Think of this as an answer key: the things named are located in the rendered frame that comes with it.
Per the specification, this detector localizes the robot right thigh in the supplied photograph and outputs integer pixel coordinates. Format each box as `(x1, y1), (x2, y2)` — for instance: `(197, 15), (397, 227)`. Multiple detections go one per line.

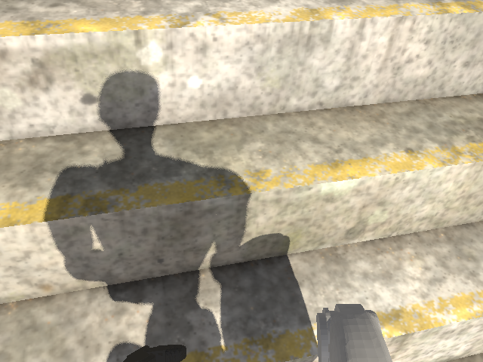
(316, 304), (392, 362)

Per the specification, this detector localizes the robot right shin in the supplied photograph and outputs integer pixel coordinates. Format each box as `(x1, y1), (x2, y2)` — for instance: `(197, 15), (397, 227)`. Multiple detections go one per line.
(365, 310), (382, 332)

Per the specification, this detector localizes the left robot hand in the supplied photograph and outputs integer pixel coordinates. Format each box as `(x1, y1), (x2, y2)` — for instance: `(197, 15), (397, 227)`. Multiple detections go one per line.
(123, 345), (186, 362)

